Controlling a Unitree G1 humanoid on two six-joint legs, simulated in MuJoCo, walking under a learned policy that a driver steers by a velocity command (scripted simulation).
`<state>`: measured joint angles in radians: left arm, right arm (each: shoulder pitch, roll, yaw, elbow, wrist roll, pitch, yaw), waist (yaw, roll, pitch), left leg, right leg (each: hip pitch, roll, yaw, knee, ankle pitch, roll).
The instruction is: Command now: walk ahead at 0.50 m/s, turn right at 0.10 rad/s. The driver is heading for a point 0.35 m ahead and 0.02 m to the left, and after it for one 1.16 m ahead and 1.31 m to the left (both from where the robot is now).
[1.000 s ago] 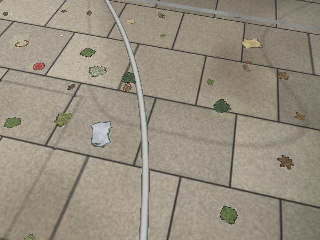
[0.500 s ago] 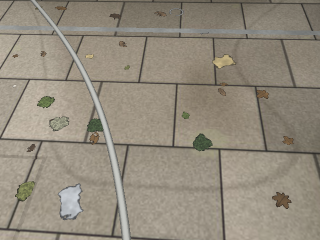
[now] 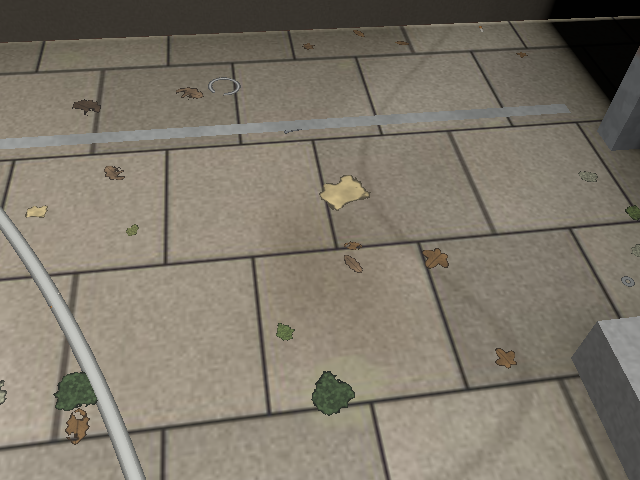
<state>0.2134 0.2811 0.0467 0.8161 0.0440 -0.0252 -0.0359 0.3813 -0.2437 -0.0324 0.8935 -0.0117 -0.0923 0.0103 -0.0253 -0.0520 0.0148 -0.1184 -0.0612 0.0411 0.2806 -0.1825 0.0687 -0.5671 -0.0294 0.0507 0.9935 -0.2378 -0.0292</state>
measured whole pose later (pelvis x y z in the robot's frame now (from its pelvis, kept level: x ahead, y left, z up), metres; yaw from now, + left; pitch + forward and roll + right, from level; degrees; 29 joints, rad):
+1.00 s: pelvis +0.25 -0.02 -0.01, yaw +22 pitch +1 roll -1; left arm 0.17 0.27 0.06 0.78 0.02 0.05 0.03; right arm 0.20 -0.27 -0.07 0.77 -0.01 0.04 0.00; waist -0.01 -0.03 0.06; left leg -0.31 -0.08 -0.03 0.44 -0.15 0.09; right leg -0.48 -0.02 0.02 1.01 -0.42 0.04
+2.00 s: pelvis +0.21 -0.04 +0.00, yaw +57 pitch +1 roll +0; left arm 0.20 0.31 0.06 0.78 0.01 0.05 0.02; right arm 0.22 -0.31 -0.06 0.77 -0.02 0.05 0.01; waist -0.01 -0.02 0.07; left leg -0.21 -0.13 -0.13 0.40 -0.18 0.09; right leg -0.46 -0.02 0.05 0.92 -0.39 0.05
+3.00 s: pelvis +0.31 +0.01 -0.01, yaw +67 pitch -1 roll +2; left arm 0.26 0.24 0.01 0.90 0.01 -0.04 0.00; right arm 0.30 -0.26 -0.04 1.07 -0.03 -0.01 -0.02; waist -0.03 0.04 0.06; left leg -0.29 -0.05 -0.06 0.96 -0.44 0.05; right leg -0.23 0.02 -0.05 0.45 -0.20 -0.06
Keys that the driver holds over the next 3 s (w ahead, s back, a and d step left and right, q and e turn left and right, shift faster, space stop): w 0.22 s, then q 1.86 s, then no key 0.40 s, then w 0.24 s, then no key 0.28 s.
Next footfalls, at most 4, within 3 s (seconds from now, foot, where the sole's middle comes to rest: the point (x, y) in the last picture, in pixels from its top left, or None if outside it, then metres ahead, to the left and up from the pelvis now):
0.26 right None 0.28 -0.12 -0.79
0.76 left None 0.31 0.07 -0.79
1.24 right None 0.35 -0.12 -0.79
1.68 left None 0.18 0.03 -0.79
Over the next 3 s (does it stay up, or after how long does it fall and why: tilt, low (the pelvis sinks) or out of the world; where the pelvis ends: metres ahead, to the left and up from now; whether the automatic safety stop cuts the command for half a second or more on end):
stays up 0.31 0.01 -0.01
